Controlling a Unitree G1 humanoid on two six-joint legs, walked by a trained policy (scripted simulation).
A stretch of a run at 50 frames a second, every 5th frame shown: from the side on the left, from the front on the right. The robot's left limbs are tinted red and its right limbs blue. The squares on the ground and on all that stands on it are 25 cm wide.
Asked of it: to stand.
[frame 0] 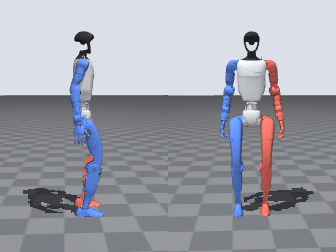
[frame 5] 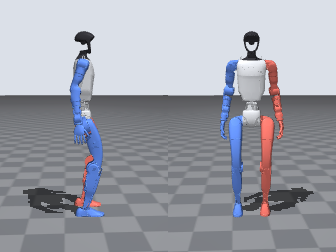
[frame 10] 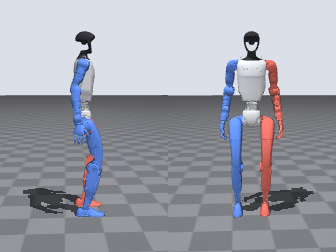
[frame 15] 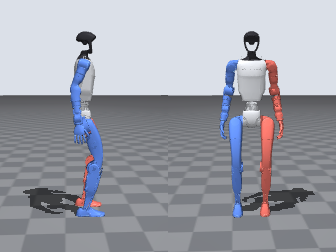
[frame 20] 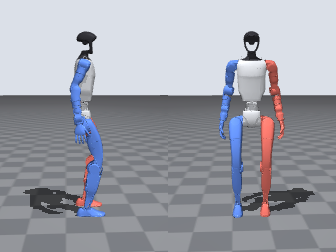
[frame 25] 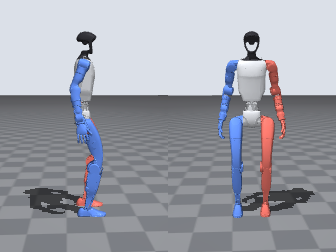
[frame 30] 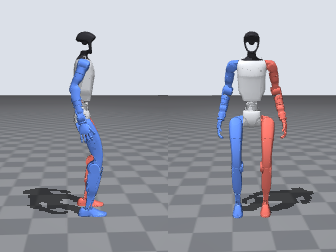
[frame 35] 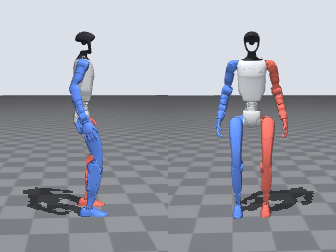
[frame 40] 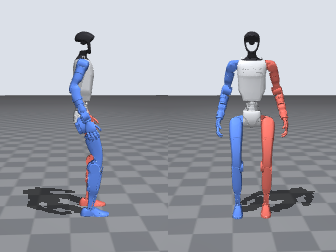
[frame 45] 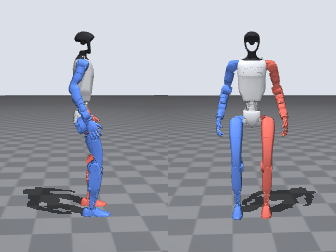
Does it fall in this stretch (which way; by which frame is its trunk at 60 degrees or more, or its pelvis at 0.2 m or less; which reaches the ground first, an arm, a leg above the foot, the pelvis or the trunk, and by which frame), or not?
no
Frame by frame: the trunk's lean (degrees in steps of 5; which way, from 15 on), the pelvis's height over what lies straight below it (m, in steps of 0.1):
0: 0, 0.8
5: 0, 0.8
10: 0, 0.8
15: 0, 0.8
20: 5, 0.8
25: 5, 0.8
30: 5, 0.8
35: 0, 0.8
40: 0, 0.8
45: 0, 0.8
